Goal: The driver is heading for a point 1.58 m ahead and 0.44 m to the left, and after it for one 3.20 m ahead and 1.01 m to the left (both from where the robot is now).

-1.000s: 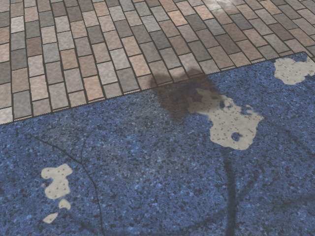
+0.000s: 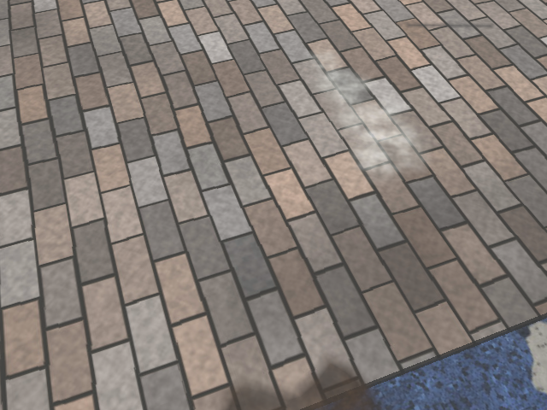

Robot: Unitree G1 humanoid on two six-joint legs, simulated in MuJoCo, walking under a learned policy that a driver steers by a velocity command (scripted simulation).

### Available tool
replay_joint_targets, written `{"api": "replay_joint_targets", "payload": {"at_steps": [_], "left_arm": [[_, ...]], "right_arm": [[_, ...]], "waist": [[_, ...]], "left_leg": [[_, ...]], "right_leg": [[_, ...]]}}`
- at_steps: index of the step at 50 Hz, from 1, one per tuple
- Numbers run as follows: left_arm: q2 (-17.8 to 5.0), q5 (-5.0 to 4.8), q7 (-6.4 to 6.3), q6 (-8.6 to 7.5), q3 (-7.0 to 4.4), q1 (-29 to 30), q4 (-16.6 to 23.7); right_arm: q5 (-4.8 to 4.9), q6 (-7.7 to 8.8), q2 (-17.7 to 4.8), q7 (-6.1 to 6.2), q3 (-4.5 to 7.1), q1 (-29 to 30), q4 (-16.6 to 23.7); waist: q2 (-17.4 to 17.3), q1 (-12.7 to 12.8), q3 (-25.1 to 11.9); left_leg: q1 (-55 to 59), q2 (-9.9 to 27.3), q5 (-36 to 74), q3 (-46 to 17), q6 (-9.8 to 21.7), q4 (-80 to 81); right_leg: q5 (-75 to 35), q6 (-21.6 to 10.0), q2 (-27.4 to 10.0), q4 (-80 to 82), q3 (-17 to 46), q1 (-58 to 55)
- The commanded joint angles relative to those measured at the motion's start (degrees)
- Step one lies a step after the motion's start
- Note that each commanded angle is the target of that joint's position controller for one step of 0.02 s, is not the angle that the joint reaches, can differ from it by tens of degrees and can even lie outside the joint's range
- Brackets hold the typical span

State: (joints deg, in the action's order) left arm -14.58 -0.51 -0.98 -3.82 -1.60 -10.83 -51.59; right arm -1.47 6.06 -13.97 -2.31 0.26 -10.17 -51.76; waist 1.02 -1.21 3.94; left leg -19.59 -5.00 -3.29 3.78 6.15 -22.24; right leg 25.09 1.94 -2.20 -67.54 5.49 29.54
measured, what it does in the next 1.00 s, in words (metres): walks ahead: right foot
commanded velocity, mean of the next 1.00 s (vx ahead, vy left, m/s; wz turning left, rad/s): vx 0.05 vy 0.00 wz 0.00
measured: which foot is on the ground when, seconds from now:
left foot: down 0.00-1.00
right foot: up 0.00-0.20, down 0.22-1.00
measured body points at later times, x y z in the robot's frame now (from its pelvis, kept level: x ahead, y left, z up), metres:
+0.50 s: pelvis +0.10 -0.05 +0.00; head +0.12 -0.05 +0.45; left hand +0.20 +0.20 -0.13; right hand +0.17 -0.30 -0.15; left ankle +0.09 +0.06 -0.73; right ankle +0.14 -0.17 -0.73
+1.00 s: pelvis +0.11 -0.05 +0.00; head +0.12 -0.05 +0.45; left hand +0.18 +0.20 -0.15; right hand +0.13 -0.29 -0.15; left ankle +0.09 +0.06 -0.73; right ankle +0.14 -0.17 -0.73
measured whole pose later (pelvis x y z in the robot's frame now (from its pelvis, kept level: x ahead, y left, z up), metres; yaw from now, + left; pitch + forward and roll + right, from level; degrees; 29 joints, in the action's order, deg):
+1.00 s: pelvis +0.11 -0.05 +0.00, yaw +0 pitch -1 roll +0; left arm -11.3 0.0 -2.2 0.2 -2.5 -8.6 -61.5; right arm -0.3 0.5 -10.6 2.4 1.3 -13.8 -62.1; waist 0.1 -0.2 1.9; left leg -11.4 0.2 -17.2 1.4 0.3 -29.7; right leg 13.5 -0.2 0.4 -29.9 1.1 15.3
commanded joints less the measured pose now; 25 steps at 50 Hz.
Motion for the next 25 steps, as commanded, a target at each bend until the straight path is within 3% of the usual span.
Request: {"api": "replay_joint_targets", "payload": {"at_steps": [1,4,7,9,10,11,12,13,14,15,19,25], "left_arm": [[-0.68,0.22,-1.09,1.45,-0.20,-11.27,-0.15],[-1.94,0.51,-1.40,2.15,-0.36,-5.87,0.48],[-3.70,0.36,-1.44,2.97,-0.90,-0.49,1.49],[-4.02,0.79,-1.39,2.84,-1.23,0.93,1.56],[-4.44,1.35,-1.37,2.68,-1.41,1.22,1.37],[-6.04,1.98,-1.43,2.51,-1.69,0.96,1.41],[-9.31,1.67,-1.66,2.80,-2.37,1.55,1.52],[-8.26,1.02,-1.54,3.13,-2.34,2.54,0.79],[-5.29,0.79,-1.11,3.14,-1.90,3.33,0.63],[-4.07,1.04,-0.88,2.97,-1.58,3.99,0.45],[-4.39,0.81,-0.88,1.81,-1.66,3.06,-1.24],[-4.29,0.46,-1.01,1.90,-1.72,2.06,-3.34]], "right_arm": [[-0.83,0.77,-5.87,0.30,1.07,3.20,2.40],[0.03,-0.39,-7.54,1.31,1.66,1.55,1.11],[0.27,-1.47,-7.53,1.74,1.64,0.94,-0.13],[0.96,-2.01,-6.73,1.98,1.41,1.49,-0.67],[1.46,-2.17,-5.80,2.10,1.15,0.23,-1.25],[1.26,-2.15,-4.76,2.21,0.83,-2.25,-1.91],[0.53,-2.06,-4.76,2.26,1.07,-7.52,-2.90],[0.64,-2.43,-3.39,2.58,0.85,-9.66,-3.49],[0.56,-3.08,-3.98,3.00,0.90,-6.43,-3.30],[0.69,-3.78,-4.57,3.40,1.16,-3.89,-2.94],[0.67,-4.59,-4.80,3.81,1.42,-3.63,-3.69],[1.18,-4.81,-4.27,3.99,1.72,-3.32,-5.11]], "waist": [[-4.17,5.37,-9.86],[-5.41,3.45,-12.94],[-5.95,2.03,-10.69],[-5.89,2.58,-8.79],[-5.22,2.52,-8.02],[-2.90,1.70,-7.94],[2.73,-1.84,-8.46],[7.67,-3.08,-8.66],[6.36,-1.54,-6.65],[4.89,-0.83,-5.04],[3.13,-0.36,-5.95],[0.69,0.48,-7.25]], "left_leg": [[-1.87,15.47,44.16,-7.67,10.17,6.57],[0.52,14.23,35.67,-5.51,8.08,6.18],[0.51,15.16,16.35,-8.01,7.10,7.24],[0.02,14.49,5.12,-9.15,5.41,5.54],[0.15,12.88,-0.34,-9.39,3.36,4.01],[-0.56,10.93,-5.72,-9.23,0.83,1.73],[-3.13,6.77,-14.62,-6.80,-1.29,-0.67],[-1.24,4.53,-16.52,-3.75,-2.77,-0.70],[1.91,4.50,-14.44,-2.78,-3.67,-1.01],[2.60,4.79,-13.13,-2.73,-3.84,-1.38],[4.29,6.04,-8.72,-3.77,-3.58,-2.18],[5.72,6.35,-3.77,-3.73,-3.99,-3.90]], "right_leg": [[-5.78,0.67,-2.35,11.76,-1.73,-10.18],[-16.67,0.55,-1.64,22.24,-2.60,-13.21],[-18.43,0.00,-1.65,28.73,-2.00,-14.10],[-20.21,-1.20,-0.96,36.62,-2.88,-16.55],[-22.69,-2.13,-0.98,41.21,-2.93,-18.09],[-30.16,-3.40,-4.01,42.95,-0.05,-20.42],[-34.78,-5.57,-7.15,41.32,2.28,-23.21],[-24.60,-7.39,-7.22,42.74,2.75,-19.86],[-14.37,-6.46,-5.04,44.68,2.36,-14.81],[-11.80,-5.16,-3.73,45.24,1.58,-12.65],[-20.60,-4.47,-2.36,42.90,-0.03,-14.79],[-27.76,-5.51,-1.76,40.29,-0.84,-17.30]]}}
Velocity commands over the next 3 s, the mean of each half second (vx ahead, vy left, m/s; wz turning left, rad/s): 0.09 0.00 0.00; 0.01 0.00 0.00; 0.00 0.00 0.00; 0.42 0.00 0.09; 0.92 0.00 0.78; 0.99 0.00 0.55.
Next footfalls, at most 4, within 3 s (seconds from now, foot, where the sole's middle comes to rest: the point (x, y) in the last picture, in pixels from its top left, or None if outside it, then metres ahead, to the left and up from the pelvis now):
0.22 right None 0.18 -0.17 -0.77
1.92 right None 0.23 -0.22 -0.77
2.38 left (278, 348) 0.60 0.01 -0.77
2.82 right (231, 205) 1.06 0.14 -0.77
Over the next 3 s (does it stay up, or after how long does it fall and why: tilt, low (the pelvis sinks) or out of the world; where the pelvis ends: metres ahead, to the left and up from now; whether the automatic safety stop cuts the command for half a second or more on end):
stays up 0.96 0.19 0.00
